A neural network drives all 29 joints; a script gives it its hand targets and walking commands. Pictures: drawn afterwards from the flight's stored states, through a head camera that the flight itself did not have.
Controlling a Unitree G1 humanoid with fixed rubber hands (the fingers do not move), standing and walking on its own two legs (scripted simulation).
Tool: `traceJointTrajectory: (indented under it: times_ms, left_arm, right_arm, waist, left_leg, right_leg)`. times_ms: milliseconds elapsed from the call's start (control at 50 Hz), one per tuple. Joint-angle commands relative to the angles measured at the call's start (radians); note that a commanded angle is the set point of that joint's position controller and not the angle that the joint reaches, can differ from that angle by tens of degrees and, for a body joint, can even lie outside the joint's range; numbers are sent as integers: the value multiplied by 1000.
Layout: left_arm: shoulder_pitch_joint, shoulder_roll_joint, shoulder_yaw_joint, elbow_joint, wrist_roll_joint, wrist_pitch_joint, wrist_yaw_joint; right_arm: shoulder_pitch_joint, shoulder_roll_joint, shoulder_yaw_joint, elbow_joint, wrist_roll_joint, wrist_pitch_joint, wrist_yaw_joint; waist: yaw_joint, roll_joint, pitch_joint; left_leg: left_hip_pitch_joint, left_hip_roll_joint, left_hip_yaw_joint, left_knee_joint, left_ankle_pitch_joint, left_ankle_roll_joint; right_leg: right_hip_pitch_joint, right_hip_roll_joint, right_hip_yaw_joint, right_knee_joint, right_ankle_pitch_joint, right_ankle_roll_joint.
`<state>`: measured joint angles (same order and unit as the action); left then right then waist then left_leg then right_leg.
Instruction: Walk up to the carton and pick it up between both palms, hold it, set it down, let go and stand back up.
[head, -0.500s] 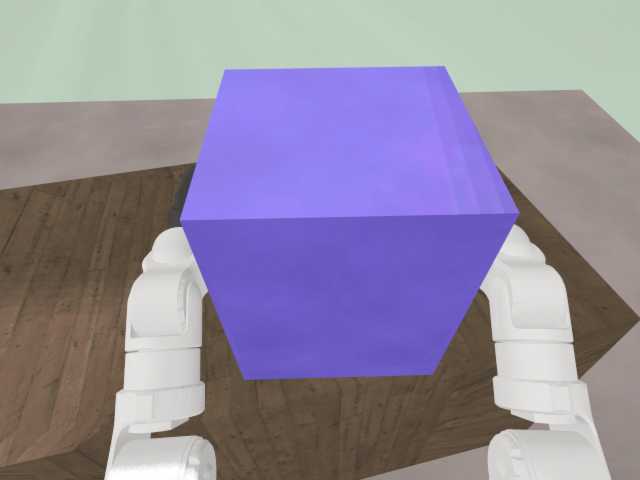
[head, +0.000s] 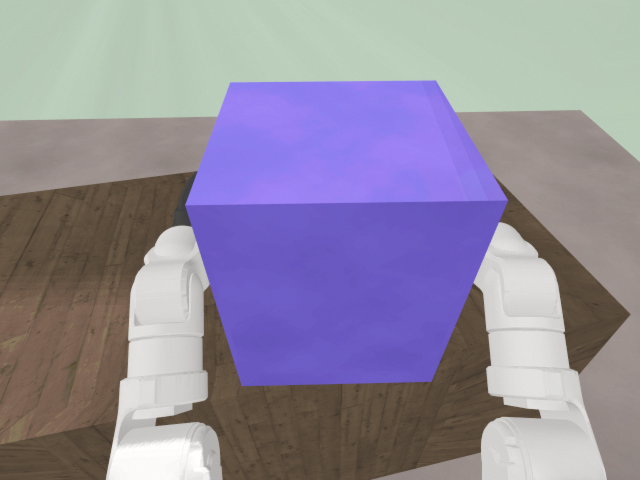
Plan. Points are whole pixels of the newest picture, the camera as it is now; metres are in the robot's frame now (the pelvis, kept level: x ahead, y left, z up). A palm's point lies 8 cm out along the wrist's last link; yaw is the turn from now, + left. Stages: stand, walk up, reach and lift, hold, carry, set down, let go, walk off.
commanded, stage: hold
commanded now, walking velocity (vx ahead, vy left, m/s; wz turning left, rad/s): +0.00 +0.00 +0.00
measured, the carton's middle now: (335, 238) +0.36 +0.00 +0.15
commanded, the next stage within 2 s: none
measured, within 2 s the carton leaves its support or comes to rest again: neither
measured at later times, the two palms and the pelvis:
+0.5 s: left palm (200, 221) +0.39 +0.18 +0.16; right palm (463, 216) +0.39 -0.16 +0.16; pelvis +0.02 +0.00 +0.00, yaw +0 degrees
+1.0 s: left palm (204, 214) +0.38 +0.16 +0.19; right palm (482, 212) +0.38 -0.18 +0.18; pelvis +0.04 +0.00 +0.00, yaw +0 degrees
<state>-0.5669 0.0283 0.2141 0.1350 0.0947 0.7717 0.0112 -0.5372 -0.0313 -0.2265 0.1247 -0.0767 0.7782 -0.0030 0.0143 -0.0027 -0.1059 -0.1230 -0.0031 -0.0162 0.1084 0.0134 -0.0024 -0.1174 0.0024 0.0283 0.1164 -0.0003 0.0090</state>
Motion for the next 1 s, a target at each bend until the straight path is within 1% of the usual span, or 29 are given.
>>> traceJointTrajectory:
  times_ms: [0, 20, 100, 120, 160, 180, 220, 260, 280, 300, 380, 420, 440, 480, 560, 600, 620, 640, 660, 700, 740, 800, 820, 840, 860, 880, 900, 960, 980]
  left_arm:
    - [-636, -427, -365, -141, -133, -65, -149]
    - [-651, -415, -372, -140, -125, -68, -150]
    - [-694, -423, -356, -133, -133, -88, -156]
    - [-701, -423, -356, -136, -129, -92, -156]
    - [-711, -426, -354, -112, -132, -93, -155]
    - [-703, -427, -343, -103, -123, -96, -153]
    - [-706, -436, -344, -95, -123, -99, -154]
    - [-707, -436, -338, -78, -111, -104, -151]
    - [-708, -428, -331, -77, -106, -107, -148]
    - [-685, -437, -324, -53, -100, -107, -146]
    - [-640, -429, -323, -64, -98, -130, -138]
    - [-639, -439, -356, -92, -109, -145, -136]
    - [-634, -444, -378, -115, -121, -153, -134]
    - [-613, -456, -412, -159, -137, -165, -130]
    - [-586, -453, -484, -266, -168, -188, -112]
    - [-549, -448, -491, -295, -179, -185, -102]
    - [-553, -443, -505, -318, -187, -183, -96]
    - [-531, -443, -512, -349, -193, -182, -91]
    - [-523, -433, -506, -365, -193, -174, -85]
    - [-502, -421, -509, -388, -198, -151, -80]
    - [-464, -394, -491, -381, -189, -131, -75]
    - [-435, -346, -461, -372, -174, -86, -68]
    - [-428, -346, -453, -361, -181, -70, -68]
    - [-406, -343, -441, -341, -178, -54, -66]
    - [-391, -337, -428, -328, -170, -42, -67]
    - [-399, -336, -424, -331, -164, -32, -67]
    - [-395, -335, -413, -329, -170, -23, -67]
    - [-428, -344, -425, -355, -179, -6, -71]
    - [-439, -352, -427, -372, -177, -4, -73]
  right_arm:
    - [-703, 416, 388, -172, 120, -80, 146]
    - [-701, 412, 383, -152, 114, -84, 148]
    - [-721, 429, 378, -120, 111, -98, 153]
    - [-733, 434, 375, -121, 107, -103, 153]
    - [-755, 404, 358, -116, 102, -113, 150]
    - [-745, 424, 354, -97, 104, -114, 148]
    - [-740, 414, 351, -78, 102, -118, 148]
    - [-741, 429, 346, -52, 96, -122, 149]
    - [-735, 442, 338, -40, 90, -125, 150]
    - [-732, 424, 334, -45, 85, -129, 150]
    - [-696, 411, 348, -52, 83, -154, 144]
    - [-688, 423, 367, -94, 89, -175, 136]
    - [-683, 438, 385, -103, 101, -178, 132]
    - [-667, 455, 424, -165, 127, -187, 122]
    - [-609, 465, 481, -259, 163, -200, 102]
    - [-604, 452, 495, -328, 175, -198, 87]
    - [-601, 442, 498, -343, 182, -195, 83]
    - [-595, 427, 503, -378, 179, -192, 77]
    - [-588, 423, 506, -405, 184, -186, 71]
    - [-569, 404, 497, -432, 183, -159, 63]
    - [-524, 376, 484, -416, 175, -134, 61]
    - [-474, 338, 449, -384, 155, -87, 66]
    - [-467, 326, 439, -379, 155, -75, 69]
    - [-468, 318, 442, -376, 156, -62, 69]
    - [-464, 315, 434, -370, 150, -50, 72]
    - [-459, 301, 432, -361, 153, -42, 76]
    - [-467, 310, 423, -363, 158, -34, 80]
    - [-497, 310, 428, -381, 165, -20, 91]
    - [-518, 321, 440, -400, 171, -21, 93]
  waist:
    - [11, -19, -310]
    - [6, 4, -296]
    - [4, 2, -304]
    - [0, -10, -309]
    - [-2, 24, -329]
    - [-6, 23, -350]
    - [0, 43, -340]
    - [2, 22, -323]
    - [-7, 0, -318]
    - [-1, -7, -321]
    - [2, -2, -343]
    - [-8, 12, -375]
    - [-13, -13, -408]
    - [-8, 4, -449]
    - [-21, 19, -509]
    - [-14, 5, -529]
    - [-17, 24, -527]
    - [-23, 12, -532]
    - [-17, 29, -531]
    - [-19, 28, -518]
    - [-19, 24, -483]
    - [-20, -12, -389]
    - [-19, -7, -349]
    - [-8, -9, -327]
    - [-16, -32, -300]
    - [-3, -14, -285]
    - [-9, -28, -279]
    - [-5, -38, -310]
    - [0, -24, -321]
  left_leg:
    - [101, -54, 42, -7, -134, -25]
    - [98, -48, 44, -9, -143, -26]
    - [91, -45, 42, -2, -181, -25]
    - [92, -44, 40, 0, -169, -19]
    - [104, -43, 41, 6, -185, -24]
    - [121, -42, 40, 5, -181, -31]
    - [126, -45, 35, 14, -154, -34]
    - [111, -41, 36, 15, -138, -31]
    - [115, -40, 33, 16, -113, -29]
    - [118, -40, 33, 13, -93, -25]
    - [149, -49, 38, 23, 21, -31]
    - [151, -51, 38, 22, 83, -39]
    - [169, -47, 29, 20, 124, -41]
    - [191, -40, 21, 22, 217, -42]
    - [250, -43, 10, 39, 389, -54]
    - [258, -47, 8, 45, 459, -57]
    - [266, -45, 11, 46, 491, -63]
    - [283, -42, 3, 50, 526, -63]
    - [279, -43, 6, 52, 540, -63]
    - [285, -39, 2, 52, 539, -63]
    - [293, -41, 7, 45, 510, -67]
    - [268, -47, 10, 28, 451, -62]
    - [249, -45, 15, 20, 417, -63]
    - [226, -48, 24, 8, 390, -60]
    - [221, -49, 21, -3, 344, -55]
    - [213, -52, 31, -13, 307, -55]
    - [209, -53, 31, -14, 281, -52]
    - [211, -51, 28, -11, 248, -47]
    - [209, -52, 28, -9, 238, -44]
  right_leg:
    - [51, 54, -43, -11, -131, 25]
    - [41, 51, -41, -11, -135, 24]
    - [29, 52, -40, -5, -160, 19]
    - [40, 53, -44, -3, -155, 19]
    - [25, 53, -48, 9, -163, 22]
    - [29, 56, -53, 0, -161, 18]
    - [18, 55, -42, -1, -143, 12]
    - [18, 56, -47, 4, -134, 13]
    - [33, 54, -47, 5, -112, 8]
    - [27, 58, -50, 6, -89, 13]
    - [79, 54, -34, -9, 27, 11]
    - [120, 51, -33, -3, 100, 14]
    - [145, 51, -32, 2, 145, 17]
    - [195, 48, -22, 12, 228, 19]
    - [254, 49, -12, 18, 368, 21]
    - [256, 53, -16, 19, 416, 29]
    - [250, 51, -11, 16, 437, 28]
    - [253, 51, -13, 19, 453, 32]
    - [255, 50, -14, 20, 471, 35]
    - [247, 48, -13, 16, 461, 32]
    - [233, 49, -28, 0, 429, 32]
    - [219, 60, -35, -17, 392, 32]
    - [227, 57, -37, -22, 368, 31]
    - [238, 57, -41, -23, 362, 32]
    - [233, 54, -40, -26, 342, 37]
    - [227, 51, -36, -30, 317, 37]
    - [222, 50, -39, -27, 298, 39]
    - [204, 45, -38, -24, 258, 38]
    - [190, 45, -37, -21, 256, 41]
